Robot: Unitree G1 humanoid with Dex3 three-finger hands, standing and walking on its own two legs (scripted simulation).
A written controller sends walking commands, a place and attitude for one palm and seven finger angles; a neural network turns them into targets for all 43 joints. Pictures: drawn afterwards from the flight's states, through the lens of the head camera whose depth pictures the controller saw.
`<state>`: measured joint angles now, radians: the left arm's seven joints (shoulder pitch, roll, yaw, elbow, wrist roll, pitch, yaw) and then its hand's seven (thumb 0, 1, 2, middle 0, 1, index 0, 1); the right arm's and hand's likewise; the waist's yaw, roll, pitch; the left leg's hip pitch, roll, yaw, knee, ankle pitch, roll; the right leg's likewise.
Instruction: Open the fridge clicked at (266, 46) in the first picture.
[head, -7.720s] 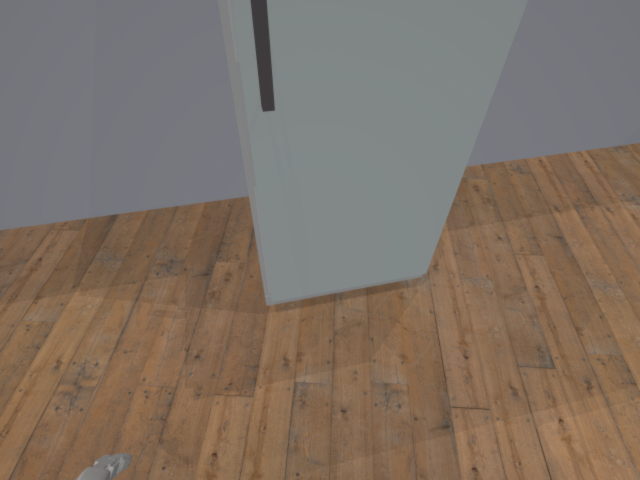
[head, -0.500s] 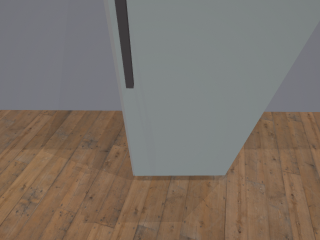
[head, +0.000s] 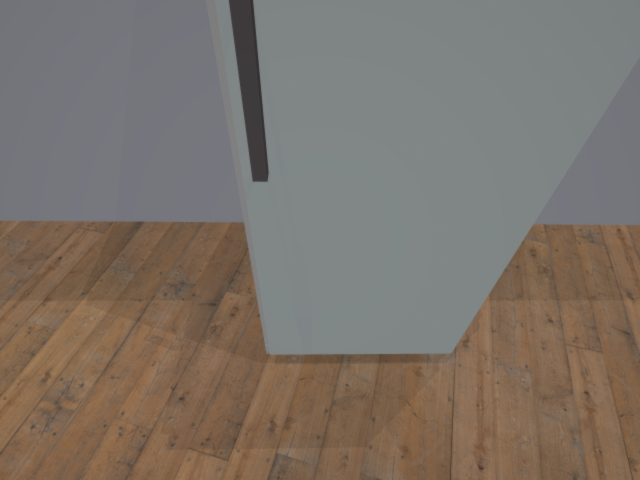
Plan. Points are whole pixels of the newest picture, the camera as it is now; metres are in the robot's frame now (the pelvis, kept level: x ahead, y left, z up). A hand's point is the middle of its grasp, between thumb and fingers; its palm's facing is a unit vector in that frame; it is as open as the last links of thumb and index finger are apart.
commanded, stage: look again from close up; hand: left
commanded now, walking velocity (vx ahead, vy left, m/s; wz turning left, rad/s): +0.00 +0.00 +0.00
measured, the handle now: (253, 87) +0.55 +0.14 +0.22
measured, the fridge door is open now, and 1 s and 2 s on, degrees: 0 0 0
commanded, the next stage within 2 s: shuffle to correct the standing spot in 0.10 s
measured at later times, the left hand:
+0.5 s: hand out of the picture +0.00 +0.14 -0.19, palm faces +0.12 -0.98 -0.14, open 7.4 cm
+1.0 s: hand (234, 425) +0.23 +0.15 -0.19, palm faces +0.14 -0.95 -0.27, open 7.3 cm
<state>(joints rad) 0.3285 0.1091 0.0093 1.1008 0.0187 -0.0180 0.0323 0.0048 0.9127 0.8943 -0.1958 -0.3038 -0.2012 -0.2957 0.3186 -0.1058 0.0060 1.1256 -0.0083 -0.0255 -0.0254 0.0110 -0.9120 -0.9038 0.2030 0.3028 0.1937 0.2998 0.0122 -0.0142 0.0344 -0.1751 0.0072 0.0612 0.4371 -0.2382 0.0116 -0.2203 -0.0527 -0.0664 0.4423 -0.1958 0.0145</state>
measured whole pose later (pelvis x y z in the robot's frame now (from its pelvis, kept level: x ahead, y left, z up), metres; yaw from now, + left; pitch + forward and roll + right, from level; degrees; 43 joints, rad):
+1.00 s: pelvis +0.18 -0.06 -0.03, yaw +7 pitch -1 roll +1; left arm 0.15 0.20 0.07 0.99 0.02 -0.05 0.01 0.02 0.94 0.89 -0.19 -0.30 -0.20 -0.30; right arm 0.42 -0.13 -0.03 1.15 0.00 -0.01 -0.03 0.01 -0.90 -0.90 0.21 0.30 0.20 0.30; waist -0.02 0.02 0.14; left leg -0.14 0.07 -0.02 0.86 -0.57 -0.02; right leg -0.46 -0.08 -0.11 0.69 -0.19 -0.02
